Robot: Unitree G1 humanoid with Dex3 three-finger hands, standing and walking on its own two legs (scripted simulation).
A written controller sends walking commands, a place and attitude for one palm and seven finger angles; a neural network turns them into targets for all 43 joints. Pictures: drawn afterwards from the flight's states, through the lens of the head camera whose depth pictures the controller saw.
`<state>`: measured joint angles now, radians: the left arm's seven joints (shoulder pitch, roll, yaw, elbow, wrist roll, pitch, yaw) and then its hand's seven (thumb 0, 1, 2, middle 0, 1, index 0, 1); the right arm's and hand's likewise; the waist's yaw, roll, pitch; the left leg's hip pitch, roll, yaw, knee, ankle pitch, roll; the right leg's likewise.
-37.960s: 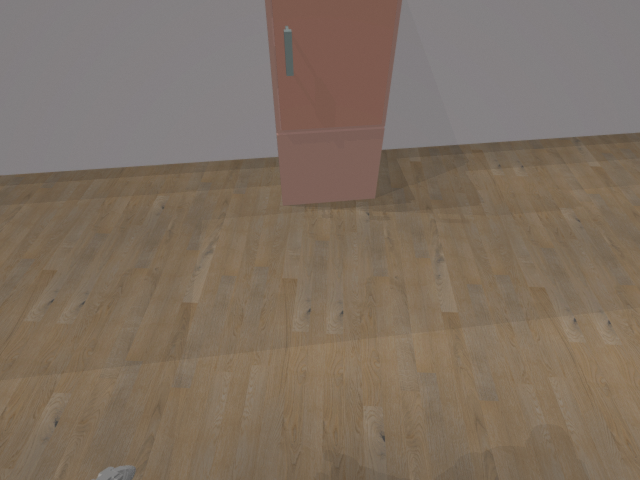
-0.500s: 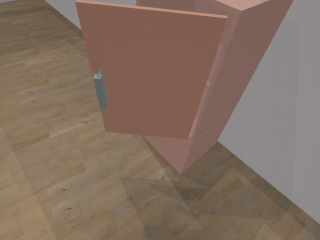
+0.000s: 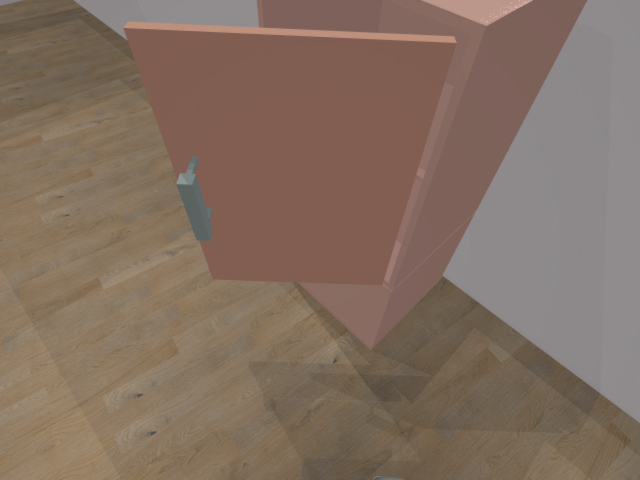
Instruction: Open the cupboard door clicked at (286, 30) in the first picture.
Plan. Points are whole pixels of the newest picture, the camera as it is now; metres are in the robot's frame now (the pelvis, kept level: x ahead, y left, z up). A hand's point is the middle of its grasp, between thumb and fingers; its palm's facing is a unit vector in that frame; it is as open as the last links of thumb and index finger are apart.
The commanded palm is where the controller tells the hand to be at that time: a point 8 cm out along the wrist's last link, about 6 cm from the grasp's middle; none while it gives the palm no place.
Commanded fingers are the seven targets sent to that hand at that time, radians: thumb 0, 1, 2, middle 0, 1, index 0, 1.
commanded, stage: come to a stop and stand still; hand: left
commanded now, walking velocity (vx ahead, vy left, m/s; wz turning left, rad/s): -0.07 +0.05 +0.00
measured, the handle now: (199, 199) +0.55 +0.23 -0.03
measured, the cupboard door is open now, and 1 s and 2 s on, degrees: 44 44 44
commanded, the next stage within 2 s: look again from close up in 0.78 s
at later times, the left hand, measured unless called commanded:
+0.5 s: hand out of the picture +0.01 +0.12 -0.17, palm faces +0.03 -0.98 -0.21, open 7.2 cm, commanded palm none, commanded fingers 0.00 0.90 0.90 -0.20 -0.30 -0.20 -0.30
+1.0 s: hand out of the picture -0.05 +0.09 -0.18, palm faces +0.01 -0.99 -0.17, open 7.4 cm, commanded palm none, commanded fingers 0.00 0.90 0.90 -0.20 -0.30 -0.20 -0.30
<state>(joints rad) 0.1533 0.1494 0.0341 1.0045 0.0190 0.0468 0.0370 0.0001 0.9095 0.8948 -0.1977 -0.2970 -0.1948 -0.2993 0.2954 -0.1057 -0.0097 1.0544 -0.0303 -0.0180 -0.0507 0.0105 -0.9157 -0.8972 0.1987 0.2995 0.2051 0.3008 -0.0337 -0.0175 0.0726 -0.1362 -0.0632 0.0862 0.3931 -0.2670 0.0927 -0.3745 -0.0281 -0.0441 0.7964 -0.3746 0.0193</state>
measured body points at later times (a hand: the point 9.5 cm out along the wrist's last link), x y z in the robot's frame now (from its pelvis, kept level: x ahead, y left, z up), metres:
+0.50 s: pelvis -0.02 -0.06 +0.00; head -0.01 -0.06 +0.45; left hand +0.01 +0.17 -0.16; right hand +0.00 -0.28 -0.16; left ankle -0.03 +0.07 -0.74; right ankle -0.01 -0.13 -0.74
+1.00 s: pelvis -0.03 -0.06 +0.00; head -0.02 -0.07 +0.45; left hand -0.04 +0.14 -0.16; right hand -0.05 -0.27 -0.17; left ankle -0.04 +0.06 -0.74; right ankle -0.01 -0.13 -0.74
